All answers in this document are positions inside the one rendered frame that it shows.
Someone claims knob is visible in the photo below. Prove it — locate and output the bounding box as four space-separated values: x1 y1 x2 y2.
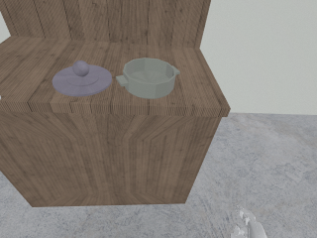
72 60 90 76

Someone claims right robot hand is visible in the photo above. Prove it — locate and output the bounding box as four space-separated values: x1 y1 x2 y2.
231 205 267 238

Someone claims lid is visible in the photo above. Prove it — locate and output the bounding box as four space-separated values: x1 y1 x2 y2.
52 64 112 97

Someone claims pot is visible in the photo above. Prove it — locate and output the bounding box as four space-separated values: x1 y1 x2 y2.
116 58 180 99

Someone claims table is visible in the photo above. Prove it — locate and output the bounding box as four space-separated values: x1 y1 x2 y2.
0 0 231 207

